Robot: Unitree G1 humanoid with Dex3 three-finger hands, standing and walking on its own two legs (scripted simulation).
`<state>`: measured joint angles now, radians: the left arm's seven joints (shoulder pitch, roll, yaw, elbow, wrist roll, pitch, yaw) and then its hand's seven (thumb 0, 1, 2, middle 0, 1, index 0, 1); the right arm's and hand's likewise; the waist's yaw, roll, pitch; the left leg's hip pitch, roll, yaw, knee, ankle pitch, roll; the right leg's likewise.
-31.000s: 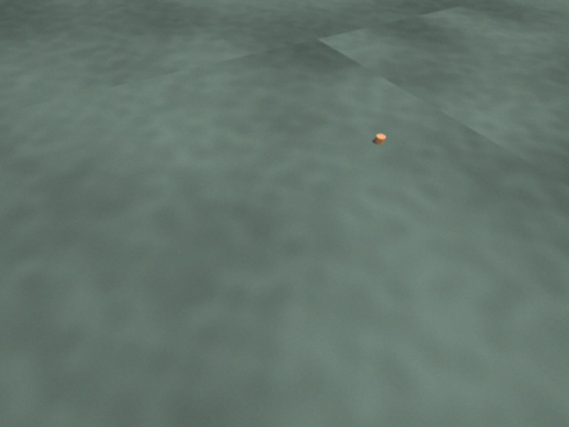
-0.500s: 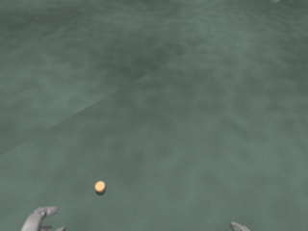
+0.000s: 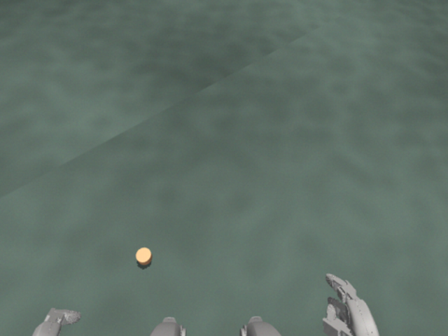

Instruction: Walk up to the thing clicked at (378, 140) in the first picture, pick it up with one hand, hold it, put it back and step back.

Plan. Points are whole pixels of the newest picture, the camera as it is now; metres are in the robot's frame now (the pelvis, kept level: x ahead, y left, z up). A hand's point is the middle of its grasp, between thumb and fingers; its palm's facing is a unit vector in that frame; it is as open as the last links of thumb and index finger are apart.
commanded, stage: rise first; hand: left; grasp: from above
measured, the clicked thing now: (144, 256) +0.46 +0.25 -0.67
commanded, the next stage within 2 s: none
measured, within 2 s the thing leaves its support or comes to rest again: neither
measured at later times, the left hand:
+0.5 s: hand out of the picture +0.15 +0.27 -0.23, palm faces -0.33 -0.72 -0.61, open 14.0 cm
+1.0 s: hand (103, 291) +0.29 +0.30 -0.42, palm faces -0.47 -0.24 -0.85, open 13.5 cm
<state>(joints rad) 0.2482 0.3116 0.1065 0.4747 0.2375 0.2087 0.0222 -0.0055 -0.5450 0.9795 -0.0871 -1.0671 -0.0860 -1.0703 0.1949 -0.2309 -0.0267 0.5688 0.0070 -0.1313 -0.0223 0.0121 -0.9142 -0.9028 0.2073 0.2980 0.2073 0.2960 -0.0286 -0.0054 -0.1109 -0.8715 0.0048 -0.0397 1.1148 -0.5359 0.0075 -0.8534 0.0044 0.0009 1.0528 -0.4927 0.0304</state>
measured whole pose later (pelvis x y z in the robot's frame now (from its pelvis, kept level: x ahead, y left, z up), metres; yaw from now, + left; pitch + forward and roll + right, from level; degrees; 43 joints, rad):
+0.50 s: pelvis -0.03 -0.01 -0.09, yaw +0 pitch +27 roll -2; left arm 0.12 0.42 0.13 0.52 0.43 0.09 0.04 -0.01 -0.52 0.92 -0.09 -1.09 -0.10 -1.07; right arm 0.14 -0.27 -0.03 0.54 0.00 -0.20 0.01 0.01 -0.91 -0.90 0.21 0.30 0.21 0.30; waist -0.03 0.00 -0.17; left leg -1.34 -0.01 -0.06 1.52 -0.64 -0.01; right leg -1.33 0.00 -0.02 1.48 -0.62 0.02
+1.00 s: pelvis -0.10 -0.01 -0.29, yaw -3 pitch +33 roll -5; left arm -0.58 0.67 0.17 1.04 0.97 -0.28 0.14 0.00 -0.42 0.94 -0.16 -0.99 -0.16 -0.99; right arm 0.12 -0.28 -0.04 0.75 -0.04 -0.12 0.07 0.01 -0.88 -0.89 0.21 0.30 0.21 0.30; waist -0.07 0.00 -0.10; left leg -2.07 -0.02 -0.10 2.17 -0.68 -0.02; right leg -2.05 0.02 -0.04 2.10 -0.63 0.02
